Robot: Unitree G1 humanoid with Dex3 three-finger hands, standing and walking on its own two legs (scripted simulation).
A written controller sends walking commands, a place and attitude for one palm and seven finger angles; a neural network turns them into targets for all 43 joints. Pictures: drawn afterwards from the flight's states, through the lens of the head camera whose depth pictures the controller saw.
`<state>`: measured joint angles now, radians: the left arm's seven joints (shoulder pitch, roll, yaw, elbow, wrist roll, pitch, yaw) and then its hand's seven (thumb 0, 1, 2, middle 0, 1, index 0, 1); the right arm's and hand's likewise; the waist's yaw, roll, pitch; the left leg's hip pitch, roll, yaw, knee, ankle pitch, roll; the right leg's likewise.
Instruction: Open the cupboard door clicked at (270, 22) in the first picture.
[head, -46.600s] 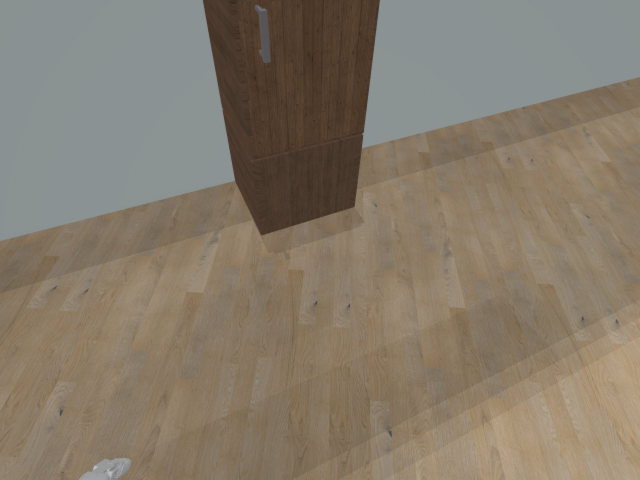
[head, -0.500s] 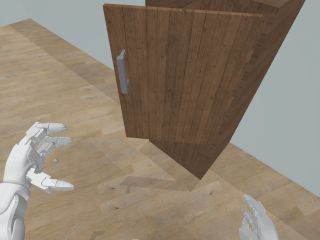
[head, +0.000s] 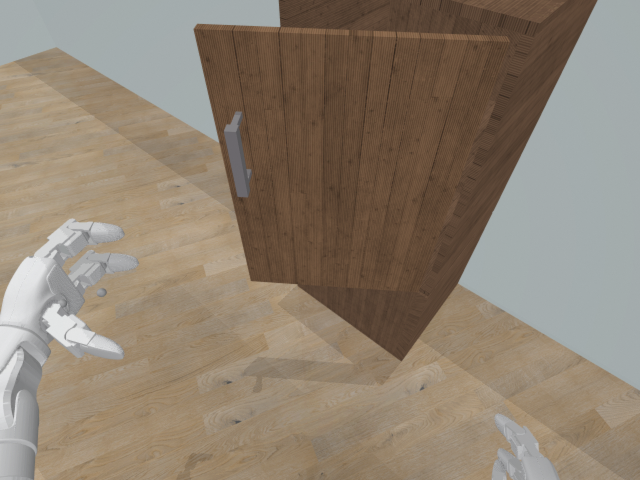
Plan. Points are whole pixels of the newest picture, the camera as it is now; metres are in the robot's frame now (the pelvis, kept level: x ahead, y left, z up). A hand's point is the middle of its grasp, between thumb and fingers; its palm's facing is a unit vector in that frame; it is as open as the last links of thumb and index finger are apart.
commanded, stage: raise the hand with hooked fingers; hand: left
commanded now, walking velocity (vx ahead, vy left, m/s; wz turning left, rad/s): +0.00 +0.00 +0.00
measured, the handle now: (240, 155) +0.58 +0.17 +0.08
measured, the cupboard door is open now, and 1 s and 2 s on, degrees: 36 36 36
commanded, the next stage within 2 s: move the hooked fingers beside the handle in 0.34 s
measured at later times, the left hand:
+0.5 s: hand (113, 298) +0.29 +0.26 +0.10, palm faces +0.03 -1.00 -0.02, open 14.0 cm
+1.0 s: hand (153, 239) +0.38 +0.25 +0.09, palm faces -0.01 -1.00 -0.01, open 14.0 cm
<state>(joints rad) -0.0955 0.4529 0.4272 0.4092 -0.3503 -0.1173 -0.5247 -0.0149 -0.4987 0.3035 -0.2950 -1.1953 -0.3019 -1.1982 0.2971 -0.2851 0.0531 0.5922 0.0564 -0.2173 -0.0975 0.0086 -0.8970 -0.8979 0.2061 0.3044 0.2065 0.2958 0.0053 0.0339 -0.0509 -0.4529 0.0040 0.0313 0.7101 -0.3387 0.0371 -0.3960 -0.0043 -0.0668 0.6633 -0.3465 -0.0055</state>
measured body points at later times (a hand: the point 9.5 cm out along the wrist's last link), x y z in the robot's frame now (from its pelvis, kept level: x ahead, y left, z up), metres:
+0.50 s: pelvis +0.00 -0.02 +0.00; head +0.01 -0.02 +0.45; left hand +0.28 +0.31 +0.10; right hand +0.16 -0.26 -0.08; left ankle +0.01 +0.09 -0.72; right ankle -0.01 -0.12 -0.72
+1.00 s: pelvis +0.00 -0.01 +0.00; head +0.05 -0.01 +0.44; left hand +0.37 +0.30 +0.10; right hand +0.08 -0.28 -0.10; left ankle +0.01 +0.09 -0.72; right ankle -0.01 -0.12 -0.72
